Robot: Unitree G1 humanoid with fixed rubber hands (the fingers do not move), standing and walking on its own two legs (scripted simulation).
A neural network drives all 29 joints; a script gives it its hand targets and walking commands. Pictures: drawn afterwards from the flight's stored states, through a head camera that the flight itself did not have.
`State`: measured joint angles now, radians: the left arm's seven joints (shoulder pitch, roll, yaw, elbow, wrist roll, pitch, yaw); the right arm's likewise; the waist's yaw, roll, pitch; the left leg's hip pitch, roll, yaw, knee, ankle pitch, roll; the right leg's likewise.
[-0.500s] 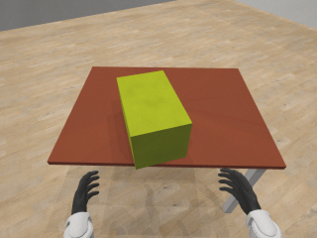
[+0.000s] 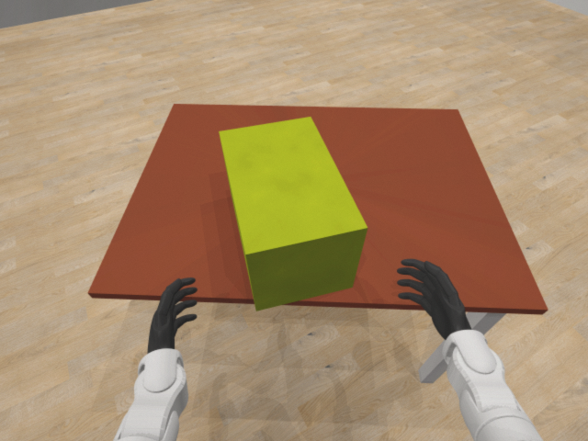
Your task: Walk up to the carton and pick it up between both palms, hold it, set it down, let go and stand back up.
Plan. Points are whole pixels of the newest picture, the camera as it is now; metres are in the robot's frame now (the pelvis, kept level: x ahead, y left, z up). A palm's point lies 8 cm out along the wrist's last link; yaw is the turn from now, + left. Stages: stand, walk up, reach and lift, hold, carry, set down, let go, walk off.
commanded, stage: reach and lift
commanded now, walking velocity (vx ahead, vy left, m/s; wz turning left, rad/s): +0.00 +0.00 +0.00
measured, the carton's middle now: (285, 208) +0.53 +0.05 -0.06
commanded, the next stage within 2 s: none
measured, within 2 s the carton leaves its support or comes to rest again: neither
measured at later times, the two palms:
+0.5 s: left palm (175, 277) +0.31 +0.19 +0.02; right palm (412, 257) +0.37 -0.15 +0.02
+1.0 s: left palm (173, 249) +0.35 +0.20 +0.04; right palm (405, 210) +0.43 -0.14 +0.06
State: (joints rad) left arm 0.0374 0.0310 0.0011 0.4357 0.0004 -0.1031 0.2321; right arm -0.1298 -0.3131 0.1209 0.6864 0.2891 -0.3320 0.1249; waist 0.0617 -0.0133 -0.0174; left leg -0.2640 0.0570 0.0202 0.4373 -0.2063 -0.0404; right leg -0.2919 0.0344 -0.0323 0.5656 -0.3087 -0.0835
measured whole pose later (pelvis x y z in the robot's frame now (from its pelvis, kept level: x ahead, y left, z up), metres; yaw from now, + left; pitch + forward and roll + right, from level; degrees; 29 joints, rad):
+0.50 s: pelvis -0.02 +0.01 +0.00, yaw +0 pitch +9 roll +2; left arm -0.33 0.03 0.02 0.50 0.00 0.02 0.23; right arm -0.51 -0.32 0.14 0.83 0.30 -0.18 0.09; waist 0.10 -0.01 -0.04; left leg -0.45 0.06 0.03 0.46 -0.17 -0.04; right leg -0.47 0.04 -0.02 0.57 -0.26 -0.07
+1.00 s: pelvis -0.01 +0.02 -0.01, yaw -1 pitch +17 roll +1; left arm -0.49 0.03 0.04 0.58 -0.02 0.06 0.23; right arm -0.75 -0.37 0.14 0.96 0.35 -0.10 0.11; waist 0.14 -0.01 -0.15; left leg -0.60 0.07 0.04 0.48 -0.17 -0.04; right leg -0.61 0.05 -0.01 0.55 -0.23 -0.06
